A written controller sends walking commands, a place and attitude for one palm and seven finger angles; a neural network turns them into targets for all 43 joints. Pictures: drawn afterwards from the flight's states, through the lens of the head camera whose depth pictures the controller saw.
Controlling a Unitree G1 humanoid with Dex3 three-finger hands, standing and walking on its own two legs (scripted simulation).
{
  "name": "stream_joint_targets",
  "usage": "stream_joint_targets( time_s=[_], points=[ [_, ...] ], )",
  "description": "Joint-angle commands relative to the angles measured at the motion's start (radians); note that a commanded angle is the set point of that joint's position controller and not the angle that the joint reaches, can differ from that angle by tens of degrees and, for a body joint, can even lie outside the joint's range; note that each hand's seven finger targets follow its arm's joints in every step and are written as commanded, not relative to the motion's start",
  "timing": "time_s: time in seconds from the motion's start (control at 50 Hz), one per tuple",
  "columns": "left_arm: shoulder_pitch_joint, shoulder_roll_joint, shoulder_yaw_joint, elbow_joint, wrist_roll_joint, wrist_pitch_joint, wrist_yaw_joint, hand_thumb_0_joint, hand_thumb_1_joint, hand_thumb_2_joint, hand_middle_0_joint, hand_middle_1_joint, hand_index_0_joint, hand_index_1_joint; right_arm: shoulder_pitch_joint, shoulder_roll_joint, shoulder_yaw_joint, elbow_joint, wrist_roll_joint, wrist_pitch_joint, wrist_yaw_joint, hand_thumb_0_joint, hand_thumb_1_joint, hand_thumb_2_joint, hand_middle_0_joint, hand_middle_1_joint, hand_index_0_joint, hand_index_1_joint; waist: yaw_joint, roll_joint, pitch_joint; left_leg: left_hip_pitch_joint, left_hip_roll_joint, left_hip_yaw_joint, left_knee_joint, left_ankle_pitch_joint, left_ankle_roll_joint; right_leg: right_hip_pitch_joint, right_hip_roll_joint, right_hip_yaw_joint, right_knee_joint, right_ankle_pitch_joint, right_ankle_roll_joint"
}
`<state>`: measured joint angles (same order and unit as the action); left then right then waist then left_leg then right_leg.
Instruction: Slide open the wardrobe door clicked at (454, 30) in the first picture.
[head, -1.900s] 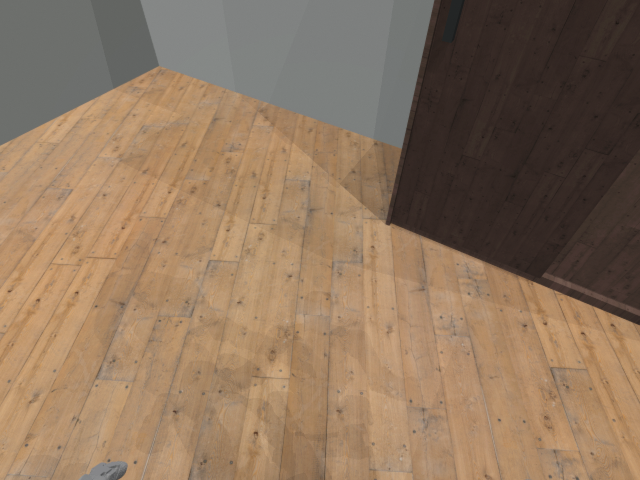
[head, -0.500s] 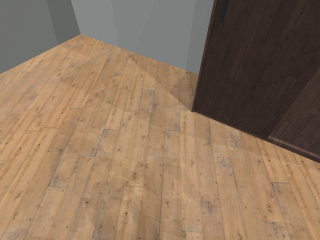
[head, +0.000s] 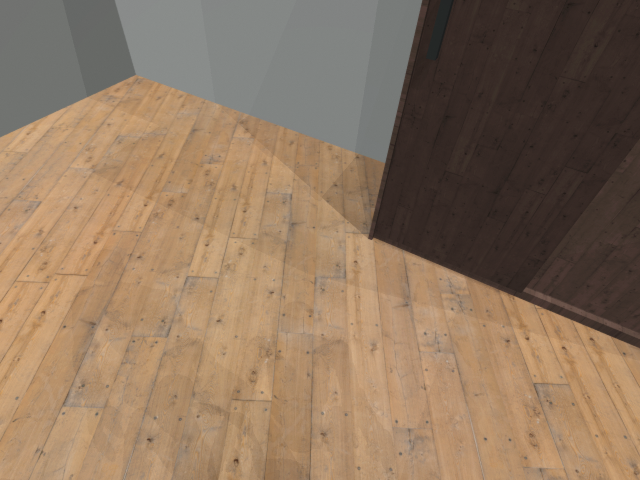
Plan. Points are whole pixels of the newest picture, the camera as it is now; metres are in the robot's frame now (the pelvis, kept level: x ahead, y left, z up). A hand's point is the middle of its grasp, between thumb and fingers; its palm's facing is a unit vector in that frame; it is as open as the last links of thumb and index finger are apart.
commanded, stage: walk to a spot facing it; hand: left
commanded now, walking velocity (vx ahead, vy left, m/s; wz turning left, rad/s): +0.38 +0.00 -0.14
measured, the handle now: (444, 16) +1.17 -0.24 +0.16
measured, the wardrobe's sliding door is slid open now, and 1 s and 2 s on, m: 0.00 0.00 0.00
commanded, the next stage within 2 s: turn to face it in 0.66 s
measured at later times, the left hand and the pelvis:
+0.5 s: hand (246, 395) +0.28 +0.13 -0.16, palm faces -0.03 -0.98 -0.20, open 7.3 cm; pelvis +0.19 -0.05 +0.00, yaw -1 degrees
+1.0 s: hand (238, 337) +0.38 +0.17 -0.16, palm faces -0.01 -0.99 -0.16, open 7.4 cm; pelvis +0.37 -0.01 +0.01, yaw -6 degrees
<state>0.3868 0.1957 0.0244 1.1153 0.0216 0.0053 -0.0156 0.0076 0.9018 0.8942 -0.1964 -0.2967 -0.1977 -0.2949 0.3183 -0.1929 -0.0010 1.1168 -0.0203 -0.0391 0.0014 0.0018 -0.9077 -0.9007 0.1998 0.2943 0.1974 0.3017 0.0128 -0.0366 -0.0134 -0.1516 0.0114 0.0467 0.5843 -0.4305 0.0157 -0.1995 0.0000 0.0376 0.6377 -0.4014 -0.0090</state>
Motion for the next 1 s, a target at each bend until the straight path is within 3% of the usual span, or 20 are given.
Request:
stream_joint_targets(
  time_s=[0.0,0.1,0.18,0.24,0.26,0.28,0.3,0.32,0.36,0.38,0.44,0.52,0.62,0.68,0.7,0.72,0.74,0.78,0.84,0.98],
  points=[
    [-0.259,0.104,0.027,-0.159,0.000,-0.059,0.016,0.000,0.900,0.900,-0.200,-0.300,-0.200,-0.300,0.349,-0.144,-0.036,0.061,-0.006,-0.037,-0.043,0.000,-0.900,-0.900,0.200,0.300,0.200,0.300,-0.139,0.167,0.199,0.327,0.400,-0.445,-0.286,0.718,0.215,-0.612,-0.038,-0.024,0.496,-0.117,-0.032],
    [-0.286,0.022,0.026,-0.167,0.000,-0.036,-0.020,0.000,0.900,0.900,-0.200,-0.300,-0.200,-0.300,0.263,-0.088,-0.033,0.041,-0.004,-0.059,-0.052,0.000,-0.900,-0.900,0.200,0.300,0.200,0.300,-0.066,0.165,0.208,0.213,0.274,-0.174,-0.375,0.581,0.148,-0.552,-0.096,-0.094,0.390,0.057,-0.013],
    [-0.315,-0.007,0.018,-0.181,-0.007,-0.036,-0.024,0.000,0.900,0.900,-0.200,-0.300,-0.200,-0.300,0.253,-0.084,-0.035,0.059,-0.003,-0.057,-0.049,0.000,-0.900,-0.900,0.200,0.300,0.200,0.300,-0.041,0.192,0.176,0.136,0.215,-0.032,-0.381,0.741,0.119,-0.292,-0.025,-0.202,0.079,0.169,-0.036],
    [-0.119,0.036,0.036,-0.122,-0.001,-0.040,-0.012,0.000,0.900,0.900,-0.200,-0.300,-0.200,-0.300,0.209,-0.124,-0.050,0.063,0.007,-0.052,-0.048,0.000,-0.900,-0.900,0.200,0.300,0.200,0.300,0.055,0.167,0.060,0.127,0.228,0.028,-0.152,0.975,0.093,-0.016,0.014,-0.199,-0.003,0.234,-0.079],
    [0.018,0.072,0.048,-0.081,0.005,-0.048,-0.006,0.000,0.900,0.900,-0.200,-0.300,-0.200,-0.300,0.191,-0.128,-0.053,0.058,0.010,-0.050,-0.043,0.000,-0.900,-0.900,0.200,0.300,0.200,0.300,0.120,0.129,-0.005,0.069,0.195,0.051,0.029,0.918,0.064,0.163,0.024,-0.197,-0.064,0.270,-0.087],
    [0.137,0.146,0.068,-0.050,0.013,-0.062,0.008,0.000,0.900,0.900,-0.200,-0.300,-0.200,-0.300,0.208,-0.090,-0.049,0.047,0.017,-0.050,-0.030,0.000,-0.900,-0.900,0.200,0.300,0.200,0.300,0.163,0.011,-0.083,-0.132,0.145,0.057,0.287,0.666,0.038,0.387,-0.108,-0.051,-0.102,0.239,-0.133],
    [0.197,0.243,0.090,-0.039,0.008,-0.065,0.022,0.000,0.900,0.900,-0.200,-0.300,-0.200,-0.300,0.261,-0.012,-0.041,0.025,0.029,-0.053,-0.028,0.000,-0.900,-0.900,0.200,0.300,0.200,0.300,0.144,-0.190,-0.179,-0.365,0.016,0.062,0.652,-0.053,0.003,0.506,-0.419,0.406,-0.222,0.164,-0.254],
    [0.163,0.265,0.095,-0.049,-0.011,-0.056,0.024,0.000,0.900,0.900,-0.200,-0.300,-0.200,-0.300,0.182,-0.023,-0.044,-0.009,0.025,-0.044,-0.027,0.000,-0.900,-0.900,0.200,0.300,0.200,0.300,0.139,-0.123,-0.130,-0.432,0.039,-0.024,0.815,-0.134,0.028,0.383,-0.482,0.539,-0.369,-0.010,-0.299],
    [-0.031,0.175,0.067,-0.097,-0.009,-0.057,0.029,0.000,0.900,0.900,-0.200,-0.300,-0.200,-0.300,0.080,-0.024,-0.054,-0.038,0.005,-0.030,-0.013,0.000,-0.900,-0.900,0.200,0.300,0.200,0.300,0.063,-0.053,0.049,-0.475,0.127,-0.063,0.829,0.027,0.026,0.070,-0.419,0.417,-0.436,-0.193,-0.235],
    [-0.100,0.134,0.056,-0.111,-0.003,-0.061,0.036,0.000,0.900,0.900,-0.200,-0.300,-0.200,-0.300,0.093,-0.004,-0.054,-0.031,-0.004,-0.018,-0.009,0.000,-0.900,-0.900,0.200,0.300,0.200,0.300,0.015,0.017,0.074,-0.426,0.157,-0.071,0.771,0.049,0.019,-0.035,-0.392,0.307,-0.433,-0.143,-0.213],
    [-0.142,0.099,0.042,-0.112,0.005,-0.072,0.034,0.000,0.900,0.900,-0.200,-0.300,-0.200,-0.300,0.166,0.028,-0.051,-0.016,-0.011,0.019,-0.004,0.000,-0.900,-0.900,0.200,0.300,0.200,0.300,-0.058,-0.023,0.065,-0.326,0.165,-0.020,0.594,0.094,-0.017,-0.185,-0.305,0.074,-0.455,0.004,-0.159],
    [-0.139,0.109,0.047,-0.101,0.006,-0.078,0.027,0.000,0.900,0.900,-0.200,-0.300,-0.200,-0.300,0.081,0.032,-0.053,-0.075,-0.007,0.021,0.016,0.000,-0.900,-0.900,0.200,0.300,0.200,0.300,-0.059,-0.063,0.108,-0.286,0.161,0.030,0.328,0.187,-0.037,-0.215,-0.261,-0.022,-0.483,-0.002,-0.148],
    [-0.062,0.128,0.049,-0.079,0.008,-0.079,0.022,0.000,0.900,0.900,-0.200,-0.300,-0.200,-0.300,-0.067,0.000,-0.059,-0.141,-0.003,-0.004,0.029,0.000,-0.900,-0.900,0.200,0.300,0.200,0.300,-0.019,-0.042,0.135,-0.253,0.125,0.062,0.124,0.201,-0.024,-0.096,-0.280,-0.009,-0.432,0.045,-0.143],
    [-0.035,0.112,0.048,-0.068,0.002,-0.070,0.023,0.000,0.900,0.900,-0.200,-0.300,-0.200,-0.300,0.011,-0.036,-0.066,-0.112,-0.006,-0.019,0.021,0.000,-0.900,-0.900,0.200,0.300,0.200,0.300,-0.062,0.055,0.103,-0.015,0.074,0.108,-0.047,0.220,-0.018,-0.121,-0.218,-0.077,-0.243,0.172,-0.103],
    [-0.018,0.076,0.042,-0.079,-0.002,-0.068,0.019,0.000,0.900,0.900,-0.200,-0.300,-0.200,-0.300,0.130,-0.104,-0.079,-0.083,-0.013,-0.028,0.010,0.000,-0.900,-0.900,0.200,0.300,0.200,0.300,-0.106,0.193,0.031,0.147,0.169,-0.045,-0.151,0.189,0.026,-0.188,-0.137,-0.145,0.006,0.209,-0.059],
    [-0.006,0.020,0.033,-0.105,-0.011,-0.069,0.013,0.000,0.900,0.900,-0.200,-0.300,-0.200,-0.300,0.231,-0.215,-0.103,-0.062,-0.021,-0.029,-0.001,0.000,-0.900,-0.900,0.200,0.300,0.200,0.300,-0.120,0.420,-0.020,0.277,0.418,-0.372,-0.284,0.243,0.129,-0.378,-0.016,-0.232,0.328,-0.113,-0.004],
    [-0.071,0.056,0.031,-0.127,0.000,-0.066,0.022,0.000,0.900,0.900,-0.200,-0.300,-0.200,-0.300,0.240,-0.200,-0.091,-0.048,-0.015,-0.020,-0.013,0.000,-0.900,-0.900,0.200,0.300,0.200,0.300,-0.137,0.357,-0.022,0.231,0.454,-0.439,-0.340,0.248,0.164,-0.422,-0.024,-0.119,0.510,-0.196,-0.011],
    [-0.099,0.049,0.037,-0.108,0.000,-0.061,0.014,0.000,0.900,0.900,-0.200,-0.300,-0.200,-0.300,0.097,-0.119,-0.065,-0.084,-0.007,-0.027,-0.023,0.000,-0.900,-0.900,0.200,0.300,0.200,0.300,-0.075,0.162,0.060,0.097,0.420,-0.274,-0.337,0.363,0.150,-0.461,-0.101,-0.060,0.604,-0.046,-0.009],
    [-0.020,0.005,0.037,-0.069,0.001,-0.027,0.014,0.000,0.900,0.900,-0.200,-0.300,-0.200,-0.300,0.005,-0.074,-0.047,-0.095,-0.003,-0.042,-0.033,0.000,-0.900,-0.900,0.200,0.300,0.200,0.300,-0.013,0.158,0.011,0.034,0.351,-0.002,-0.304,0.663,0.108,-0.339,-0.111,-0.055,0.525,0.036,0.021],
    [-0.099,-0.015,0.053,-0.134,0.005,0.009,0.003,0.000,0.900,0.900,-0.200,-0.300,-0.200,-0.300,-0.040,-0.118,-0.079,-0.103,-0.007,-0.010,-0.034,0.000,-0.900,-0.900,0.200,0.300,0.200,0.300,-0.023,0.190,0.028,0.020,0.345,0.139,-0.252,0.601,0.104,-0.245,-0.084,-0.144,0.165,0.096,0.036]
  ],
)
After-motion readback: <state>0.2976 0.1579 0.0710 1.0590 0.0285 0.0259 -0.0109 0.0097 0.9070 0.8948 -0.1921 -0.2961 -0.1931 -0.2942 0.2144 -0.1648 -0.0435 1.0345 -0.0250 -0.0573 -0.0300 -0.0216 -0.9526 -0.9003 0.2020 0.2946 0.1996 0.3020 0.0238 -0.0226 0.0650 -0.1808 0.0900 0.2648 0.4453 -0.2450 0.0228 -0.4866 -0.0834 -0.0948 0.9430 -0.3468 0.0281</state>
